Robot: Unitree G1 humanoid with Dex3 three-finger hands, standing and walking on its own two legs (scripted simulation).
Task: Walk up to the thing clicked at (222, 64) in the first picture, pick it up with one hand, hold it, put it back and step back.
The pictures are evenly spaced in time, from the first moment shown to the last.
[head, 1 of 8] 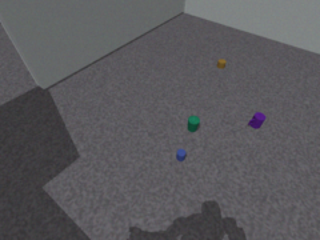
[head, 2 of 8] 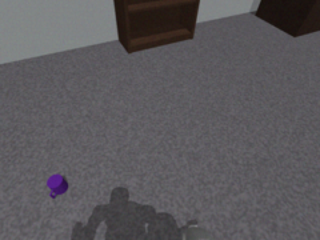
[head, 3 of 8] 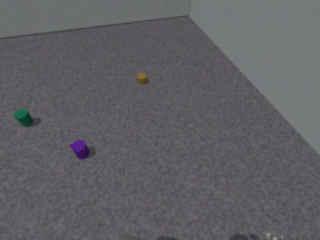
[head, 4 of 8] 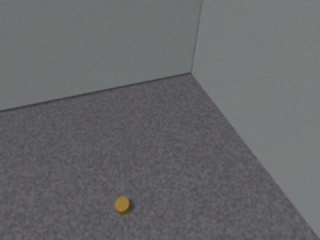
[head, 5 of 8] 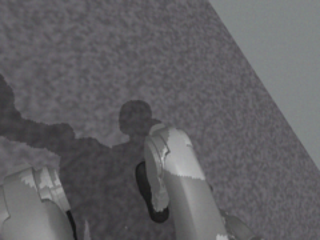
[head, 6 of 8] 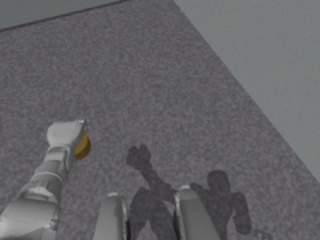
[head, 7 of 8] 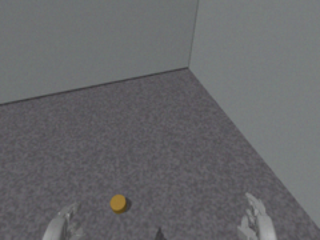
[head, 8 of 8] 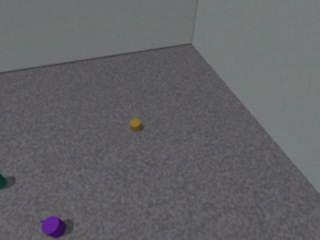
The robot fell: no
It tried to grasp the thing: yes
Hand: left
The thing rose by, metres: 0.68
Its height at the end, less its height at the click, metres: +0.00
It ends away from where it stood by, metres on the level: 0.01
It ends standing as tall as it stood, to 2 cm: yes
